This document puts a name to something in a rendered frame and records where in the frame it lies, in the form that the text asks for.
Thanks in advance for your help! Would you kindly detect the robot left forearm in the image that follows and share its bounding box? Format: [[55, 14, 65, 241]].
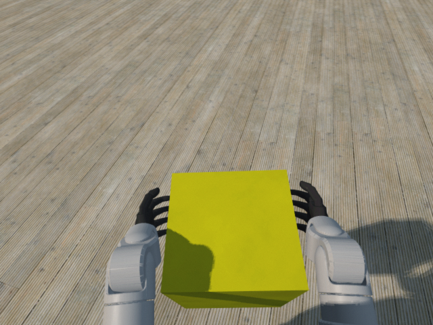
[[103, 223, 161, 325]]

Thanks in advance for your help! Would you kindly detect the left robot hand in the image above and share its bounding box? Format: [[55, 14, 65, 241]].
[[135, 188, 170, 237]]

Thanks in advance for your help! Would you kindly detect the right robot hand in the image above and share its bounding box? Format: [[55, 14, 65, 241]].
[[290, 181, 328, 233]]

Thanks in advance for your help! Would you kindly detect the carton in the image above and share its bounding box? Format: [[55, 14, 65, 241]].
[[161, 170, 309, 309]]

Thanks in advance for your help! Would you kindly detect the robot right forearm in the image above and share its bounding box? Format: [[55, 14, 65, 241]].
[[305, 216, 379, 325]]

